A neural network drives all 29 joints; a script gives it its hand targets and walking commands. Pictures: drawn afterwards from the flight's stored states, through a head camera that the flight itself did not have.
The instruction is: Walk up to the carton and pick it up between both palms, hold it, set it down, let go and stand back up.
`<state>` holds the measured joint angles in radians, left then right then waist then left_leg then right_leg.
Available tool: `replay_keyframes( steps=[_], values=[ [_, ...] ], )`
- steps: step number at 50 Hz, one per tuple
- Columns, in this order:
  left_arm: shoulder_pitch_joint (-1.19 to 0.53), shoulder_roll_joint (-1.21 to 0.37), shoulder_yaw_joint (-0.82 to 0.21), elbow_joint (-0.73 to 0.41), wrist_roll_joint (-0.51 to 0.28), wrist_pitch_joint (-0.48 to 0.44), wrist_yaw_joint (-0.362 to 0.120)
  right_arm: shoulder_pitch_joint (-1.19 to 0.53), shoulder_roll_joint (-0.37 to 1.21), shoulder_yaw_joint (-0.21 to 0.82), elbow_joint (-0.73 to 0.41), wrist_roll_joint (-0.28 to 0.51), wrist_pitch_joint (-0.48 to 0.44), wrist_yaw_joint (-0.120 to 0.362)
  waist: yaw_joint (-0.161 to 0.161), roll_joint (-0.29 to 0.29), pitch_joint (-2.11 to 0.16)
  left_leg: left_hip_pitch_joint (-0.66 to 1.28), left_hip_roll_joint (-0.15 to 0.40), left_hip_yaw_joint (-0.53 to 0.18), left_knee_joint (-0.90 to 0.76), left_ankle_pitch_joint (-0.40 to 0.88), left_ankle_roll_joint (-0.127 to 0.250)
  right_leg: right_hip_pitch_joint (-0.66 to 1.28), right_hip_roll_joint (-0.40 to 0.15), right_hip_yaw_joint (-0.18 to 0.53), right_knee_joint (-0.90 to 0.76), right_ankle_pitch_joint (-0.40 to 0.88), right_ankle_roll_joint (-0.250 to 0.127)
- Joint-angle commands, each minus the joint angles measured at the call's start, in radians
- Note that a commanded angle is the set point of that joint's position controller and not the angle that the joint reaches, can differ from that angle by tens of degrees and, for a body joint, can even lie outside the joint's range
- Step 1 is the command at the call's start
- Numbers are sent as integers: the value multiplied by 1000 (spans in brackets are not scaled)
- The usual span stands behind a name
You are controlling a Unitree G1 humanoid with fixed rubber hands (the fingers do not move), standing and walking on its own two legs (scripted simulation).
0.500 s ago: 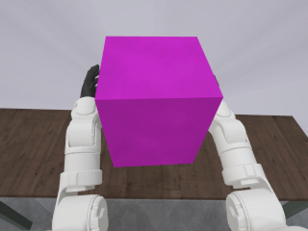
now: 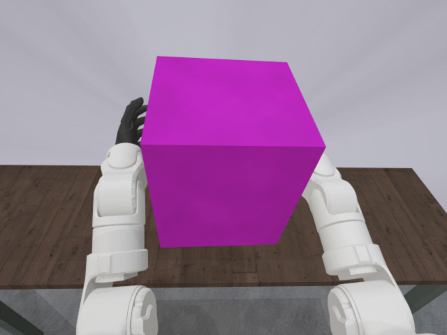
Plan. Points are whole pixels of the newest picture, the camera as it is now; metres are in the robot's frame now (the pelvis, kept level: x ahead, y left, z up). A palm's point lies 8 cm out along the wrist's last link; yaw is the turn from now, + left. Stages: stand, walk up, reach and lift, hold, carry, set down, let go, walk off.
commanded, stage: hold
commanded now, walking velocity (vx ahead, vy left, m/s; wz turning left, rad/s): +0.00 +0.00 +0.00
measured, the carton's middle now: (221, 157) +0.35 +0.01 +0.17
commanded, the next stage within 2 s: none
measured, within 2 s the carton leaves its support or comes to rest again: neither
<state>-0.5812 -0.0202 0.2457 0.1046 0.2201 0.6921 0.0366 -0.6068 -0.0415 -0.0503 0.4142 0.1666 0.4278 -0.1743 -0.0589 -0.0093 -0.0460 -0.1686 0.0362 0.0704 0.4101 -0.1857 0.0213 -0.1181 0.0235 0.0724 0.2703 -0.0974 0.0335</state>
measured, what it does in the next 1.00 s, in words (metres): stands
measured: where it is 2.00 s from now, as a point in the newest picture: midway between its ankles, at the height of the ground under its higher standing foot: outside the picture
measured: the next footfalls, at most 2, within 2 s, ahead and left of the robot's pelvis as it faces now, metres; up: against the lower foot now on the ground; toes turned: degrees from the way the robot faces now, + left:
none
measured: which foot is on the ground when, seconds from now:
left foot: down 0.00-1.00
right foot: down 0.00-1.00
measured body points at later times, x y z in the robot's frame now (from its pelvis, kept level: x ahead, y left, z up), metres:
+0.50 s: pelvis +0.01 +0.00 +0.00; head -0.01 +0.02 +0.45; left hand +0.40 +0.16 +0.18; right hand +0.40 -0.14 +0.16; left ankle +0.03 +0.10 -0.75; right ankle +0.04 -0.14 -0.75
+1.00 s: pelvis +0.01 +0.00 +0.00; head -0.02 +0.02 +0.45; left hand +0.38 +0.16 +0.19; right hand +0.38 -0.14 +0.18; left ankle +0.03 +0.10 -0.75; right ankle +0.04 -0.14 -0.75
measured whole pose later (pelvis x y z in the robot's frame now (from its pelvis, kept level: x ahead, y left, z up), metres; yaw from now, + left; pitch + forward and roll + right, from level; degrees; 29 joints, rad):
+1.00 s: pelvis +0.01 +0.00 +0.00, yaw +0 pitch -3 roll -2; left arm -0.55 -0.02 0.23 0.05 0.23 0.69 0.03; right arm -0.58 -0.04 -0.05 0.34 0.16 0.43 -0.18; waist -0.06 -0.02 -0.02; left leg -0.15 0.03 0.07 0.41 -0.20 0.02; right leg -0.10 0.02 0.07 0.27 -0.11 0.03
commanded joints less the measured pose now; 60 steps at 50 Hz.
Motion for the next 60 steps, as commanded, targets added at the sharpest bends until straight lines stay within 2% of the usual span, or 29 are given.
replay_keyframes(
  steps=[1,5,6,9,12,14,16,18,19,20,23,26,28,30,31,32,33,35,38,39,40,41,44,48,49,50,52,54,60],
  values=[
    [-638,-517,-387,73,-89,-39,-190,-874,530,323,-256,46,-108,144,9,-14,-318,160,-60,-57,-163,-22,-3,109,26,-109,-39,-93,-24],
    [-671,-520,-371,103,-68,-47,-188,-878,517,280,-169,18,-128,157,5,8,-269,130,-48,-53,-196,-115,-1,107,26,-120,-37,-159,-24],
    [-682,-538,-397,84,-89,-57,-185,-887,520,275,-191,17,-142,159,-11,13,-325,156,-42,-58,-188,-99,-5,106,25,-118,-34,-135,-27],
    [-641,-519,-377,153,-76,-58,-188,-909,516,280,-182,9,-153,153,-1,-6,-308,151,-51,-47,-190,-101,2,105,26,-124,-46,-149,-22],
    [-613,-533,-379,123,-68,-59,-189,-858,528,280,-169,5,-159,146,-14,-3,-311,180,-56,-45,-167,-22,-8,126,25,-118,-48,-85,-28],
    [-614,-551,-444,49,-92,-64,-186,-848,526,315,-236,31,-171,139,-29,13,-397,242,-56,-52,-130,88,-27,139,32,-124,-37,-1,-25],
    [-541,-519,-400,88,-62,-48,-187,-798,512,311,-218,40,-154,128,-19,-5,-317,231,-59,-60,-124,118,-21,138,32,-113,-46,4,-25],
    [-561,-542,-448,10,-80,-54,-179,-792,518,337,-237,60,-159,124,-18,36,-376,290,-49,-67,-99,212,-46,137,40,-119,-35,39,-28],
    [-567,-553,-465,7,-93,-55,-178,-807,508,344,-263,64,-158,119,-30,27,-383,285,-52,-68,-95,228,-52,139,40,-118,-32,46,-28],
    [-573,-564,-511,-44,-123,-62,-174,-808,515,374,-339,83,-166,115,-37,35,-483,315,-56,-76,-66,298,-57,166,48,-119,-20,112,-24],
    [-496,-537,-489,-70,-87,-48,-177,-713,508,409,-314,108,-137,97,-36,31,-420,346,-61,-81,-43,393,-61,172,52,-116,-15,183,-12],
    [-521,-561,-547,-183,-123,-51,-176,-714,507,439,-409,135,-132,87,-55,70,-521,395,-58,-91,-10,490,-80,187,56,-115,6,244,-6],
    [-533,-547,-564,-205,-135,-46,-168,-716,508,464,-428,139,-119,79,-43,83,-517,410,-60,-91,-1,524,-87,161,57,-119,6,262,-2],
    [-504,-511,-544,-237,-128,-40,-172,-655,507,472,-446,138,-104,76,-43,74,-465,384,-66,-91,-2,542,-87,168,53,-115,19,310,4],
    [-423,-510,-533,-229,-109,-24,-180,-624,501,491,-472,146,-94,69,-38,34,-458,380,-65,-91,-3,570,-77,213,60,-113,15,339,5],
    [-428,-502,-532,-212,-109,-14,-182,-629,488,483,-449,142,-85,74,-41,44,-444,371,-66,-87,-12,523,-76,190,53,-110,9,319,7],
    [-453,-487,-506,-209,-96,-14,-180,-638,491,486,-427,142,-81,81,-15,54,-425,350,-69,-78,-20,494,-71,190,54,-110,5,285,3],
    [-466,-513,-531,-274,-109,-7,-187,-622,474,460,-446,138,-80,84,-51,55,-429,382,-54,-94,-21,504,-87,173,54,-120,12,255,0],
    [-496,-520,-528,-267,-122,-17,-179,-644,481,467,-446,146,-79,92,-22,62,-466,392,-52,-96,-25,509,-87,168,53,-119,14,261,-6],
    [-438,-519,-525,-226,-113,-4,-186,-625,475,460,-445,139,-75,86,-42,49,-438,380,-60,-91,-26,488,-83,183,49,-116,12,291,-5],
    [-449,-510,-507,-208,-97,2,-189,-631,468,457,-410,135,-71,88,-25,51,-402,362,-63,-85,-41,460,-77,176,47,-110,-3,261,-8],
    [-499,-508,-509,-209,-106,-2,-193,-649,467,435,-396,126,-72,90,-42,55,-418,358,-58,-87,-38,440,-79,173,45,-114,3,239,-7],
    [-508,-515,-508,-192,-110,-13,-192,-672,477,434,-380,124,-76,97,-29,67,-412,350,-61,-83,-53,406,-77,159,42,-116,-2,219,-8],
    [-488,-523,-489,-156,-94,-7,-199,-669,481,413,-365,115,-80,100,-41,38,-406,349,-61,-81,-66,369,-66,182,43,-116,-13,186,-15],
    [-544,-514,-466,-121,-87,-11,-199,-685,480,392,-308,98,-77,108,-29,49,-331,304,-65,-75,-91,280,-61,147,34,-113,-28,104,-20],
    [-567,-518,-474,-116,-97,-19,-198,-701,471,367,-307,85,-88,114,-39,59,-349,296,-58,-79,-101,230,-62,129,33,-111,-27,65,-25],
    [-567,-517,-452,-73,-94,-22,-198,-740,493,367,-305,72,-95,117,-25,23,-340,262,-63,-68,-112,203,-45,149,32,-115,-29,49,-22],
    [-574,-538,-466,-86,-91,-29,-191,-740,510,380,-294,70,-106,127,-14,33,-344,259,-60,-63,-117,180,-48,139,34,-119,-24,28,-23],
    [-615,-505,-402,24,-66,-25,-204,-805,493,295,-222,14,-134,148,-24,8,-273,183,-49,-52,-181,-42,-9,131,20,-126,-37,-101,-25]
  ],
)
